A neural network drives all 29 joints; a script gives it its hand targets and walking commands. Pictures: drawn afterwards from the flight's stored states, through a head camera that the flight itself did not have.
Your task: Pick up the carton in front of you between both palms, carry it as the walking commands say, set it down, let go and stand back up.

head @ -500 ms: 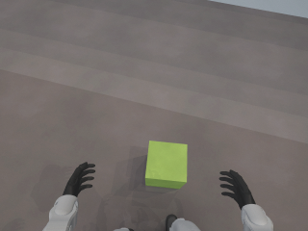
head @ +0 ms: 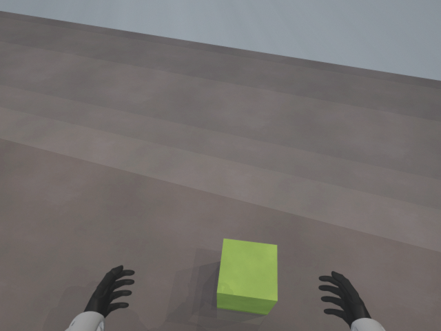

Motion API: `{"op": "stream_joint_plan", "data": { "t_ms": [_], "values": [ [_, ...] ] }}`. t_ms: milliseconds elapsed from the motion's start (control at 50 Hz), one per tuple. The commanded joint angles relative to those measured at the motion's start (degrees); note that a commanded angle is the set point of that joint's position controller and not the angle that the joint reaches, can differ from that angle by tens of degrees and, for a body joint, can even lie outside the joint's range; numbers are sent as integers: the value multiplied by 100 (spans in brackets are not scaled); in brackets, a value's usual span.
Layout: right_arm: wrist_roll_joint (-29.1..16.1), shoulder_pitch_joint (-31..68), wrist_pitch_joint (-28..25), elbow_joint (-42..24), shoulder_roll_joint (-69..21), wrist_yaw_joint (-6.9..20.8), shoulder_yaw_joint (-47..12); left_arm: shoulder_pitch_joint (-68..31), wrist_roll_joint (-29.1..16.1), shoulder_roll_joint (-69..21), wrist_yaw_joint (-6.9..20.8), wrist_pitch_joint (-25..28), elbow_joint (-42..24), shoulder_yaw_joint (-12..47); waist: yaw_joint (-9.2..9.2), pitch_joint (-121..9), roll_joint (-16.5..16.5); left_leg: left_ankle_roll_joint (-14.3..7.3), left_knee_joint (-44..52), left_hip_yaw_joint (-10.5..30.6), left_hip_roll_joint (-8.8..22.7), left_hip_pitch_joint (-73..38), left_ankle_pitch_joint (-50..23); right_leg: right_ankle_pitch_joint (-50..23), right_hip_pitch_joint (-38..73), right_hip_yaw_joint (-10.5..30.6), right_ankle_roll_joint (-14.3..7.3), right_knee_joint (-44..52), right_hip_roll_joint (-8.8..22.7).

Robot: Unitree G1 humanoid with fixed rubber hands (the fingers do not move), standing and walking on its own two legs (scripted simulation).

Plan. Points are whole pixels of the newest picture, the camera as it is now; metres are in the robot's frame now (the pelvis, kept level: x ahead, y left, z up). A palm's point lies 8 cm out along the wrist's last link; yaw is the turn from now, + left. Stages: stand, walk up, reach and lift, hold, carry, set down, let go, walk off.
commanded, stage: let go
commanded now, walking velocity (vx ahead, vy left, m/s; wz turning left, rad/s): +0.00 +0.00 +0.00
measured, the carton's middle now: (245, 277) +0.40 -0.09 -0.65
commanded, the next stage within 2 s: stand in 0.08 s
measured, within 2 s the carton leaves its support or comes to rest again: neither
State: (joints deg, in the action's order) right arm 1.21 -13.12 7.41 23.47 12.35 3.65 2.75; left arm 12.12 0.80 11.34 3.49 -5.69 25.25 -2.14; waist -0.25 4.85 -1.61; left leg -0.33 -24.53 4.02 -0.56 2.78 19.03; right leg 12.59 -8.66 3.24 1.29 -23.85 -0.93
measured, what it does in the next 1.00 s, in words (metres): stands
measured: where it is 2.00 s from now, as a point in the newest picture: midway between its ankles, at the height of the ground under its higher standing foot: outside the picture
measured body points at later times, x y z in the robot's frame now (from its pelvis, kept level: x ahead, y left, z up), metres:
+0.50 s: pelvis +0.03 -0.02 -0.03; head +0.04 -0.02 +0.42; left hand +0.17 +0.22 -0.15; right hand +0.08 -0.31 -0.13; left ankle -0.06 +0.12 -0.74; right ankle +0.01 -0.14 -0.74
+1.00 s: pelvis +0.03 -0.02 -0.03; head +0.04 -0.02 +0.42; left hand +0.16 +0.22 -0.15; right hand +0.03 -0.31 -0.15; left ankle -0.06 +0.12 -0.74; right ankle +0.01 -0.14 -0.74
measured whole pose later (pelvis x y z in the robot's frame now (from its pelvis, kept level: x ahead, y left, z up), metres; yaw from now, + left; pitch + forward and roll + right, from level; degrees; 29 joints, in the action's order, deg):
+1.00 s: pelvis +0.03 -0.02 -0.03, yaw -12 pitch +3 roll +1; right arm 1.2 -21.9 3.3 38.7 16.7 -3.5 1.5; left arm 19.4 1.4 14.8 -2.2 -0.2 41.8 -0.7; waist 1.8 -2.8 0.0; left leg 1.5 -37.9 -8.3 3.8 10.3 30.3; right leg 22.5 -24.2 11.6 -0.4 -44.2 -6.7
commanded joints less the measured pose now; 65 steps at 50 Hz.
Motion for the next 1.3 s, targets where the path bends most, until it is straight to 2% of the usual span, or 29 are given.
{"op": "stream_joint_plan", "data": {
  "t_ms": [0, 60, 80, 100, 120, 140, 200, 240, 280, 460, 560, 760, 920, 1040, 1080, 1140, 1220, 1240, 1280],
  "values": [
    [13, 18, 187, -691, 694, -214, 165, 103, -69, 537, -157, 233, -308, -146, -6, -833, 31, 185, 172, -292, -145, 779, -2818, -1994, 1050, -299, 27, -271, -396],
    [-5, 22, 243, -665, 622, -291, 88, -72, -100, 560, -181, 280, -386, -106, 55, -790, 13, 196, 153, -284, -178, 881, -2606, -2006, 843, -253, 9, -297, -372],
    [118, -108, -273, 45, 988, -448, 245, 856, 152, 1081, -373, 531, 774, -238, -18, -730, 107, 290, -303, -634, 282, 321, 566, -875, -742, 308, 197, -86, 350],
    [182, -430, -497, 18, 929, -519, 229, 692, 172, 1245, -466, 672, 757, -277, 234, -430, 324, 279, -173, -346, 345, 574, 1275, 204, -1221, 509, 137, 67, 276],
    [178, -401, -657, 140, 969, -546, 199, 404, 167, 1139, -483, 784, 721, -248, 213, -169, 183, 210, -81, -212, 485, 887, 1527, 750, -1594, 522, 130, 71, 198],
    [141, -308, -776, 176, 1026, -560, 189, 286, 169, 1017, -467, 878, 727, -206, 188, -122, 29, 138, -28, -95, 624, 1034, 1572, 673, -1739, 469, 119, -60, 110],
    [88, -229, -930, 328, 1049, -609, 175, 308, 160, 867, -359, 1091, 911, -184, 177, -678, -107, -10, -109, -7, 848, 987, 858, -713, -1515, 334, 28, -725, 9],
    [66, -245, -941, 401, 1028, -648, 169, 504, 141, 884, -348, 1133, 1077, -181, 162, -967, 108, 45, -560, -273, 744, 832, -178, -1468, -1410, 464, -36, -960, 20],
    [11, -427, -911, 483, 1033, -674, 162, 673, 112, 944, -381, 1110, 1186, -174, 202, -1185, 264, 130, -937, -493, 628, 730, -879, -1928, -1357, 604, -114, -1111, 6],
    [-37, -851, -708, 735, 1101, -758, 87, 942, 72, 1013, -512, 862, 1349, -103, 142, -1054, 71, 69, -1210, -815, 665, 828, -1626, -1938, -1550, 687, -262, -1524, -145],
    [-44, -981, -636, 841, 1102, -770, 66, 939, 60, 1036, -543, 772, 1374, -81, 152, -993, 161, 63, -1235, -929, 587, 779, -1430, -2071, -1524, 845, -336, -1517, -144],
    [-16, -1085, -513, 1045, 1112, -769, 64, 863, 60, 981, -572, 675, 1344, -39, 200, -813, 148, -58, -1067, -1018, 635, 572, -1317, -1640, -1695, 814, -338, -1557, -251],
    [4, -1167, -465, 1205, 1107, -733, 65, 893, 67, 1046, -585, 612, 1342, -35, 230, -680, 330, -84, -958, -1008, 496, 527, -599, -1489, -1739, 1104, -395, -1323, -210],
    [22, -1160, -462, 1342, 1147, -734, 71, 895, 48, 961, -580, 602, 1305, -23, 218, -589, 65, -204, -749, -1002, 765, 445, -1188, -1218, -1817, 720, -315, -1597, -301],
    [29, -1138, -451, 1372, 1155, -736, 73, 929, 45, 964, -575, 595, 1300, -25, 201, -555, 71, -218, -764, -1050, 768, 494, -1160, -1256, -1771, 711, -327, -1594, -284],
    [31, -1147, -433, 1408, 1140, -722, 73, 984, 49, 1030, -577, 578, 1316, -37, 189, -524, 283, -170, -870, -1128, 570, 605, -627, -1454, -1651, 966, -397, -1387, -220],
    [14, -1295, -440, 1488, 1054, -672, 63, 944, 82, 1134, -590, 552, 1324, -50, 243, -533, 761, -84, -904, -1030, 196, 581, 472, -1260, -1652, 1780, -540, -764, 13],
    [16, -1330, -462, 1522, 1037, -661, 59, 888, 83, 1121, -593, 545, 1319, -48, 265, -509, 781, -93, -802, -971, 188, 526, 560, -1163, -1700, 1823, -531, -714, 13],
    [24, -1370, -515, 1592, 1059, -654, 61, 791, 67, 1030, -595, 549, 1308, -38, 291, -473, 529, -145, -549, -836, 414, 334, 78, -1085, -1862, 1473, -417, -954, -116]
  ]
}}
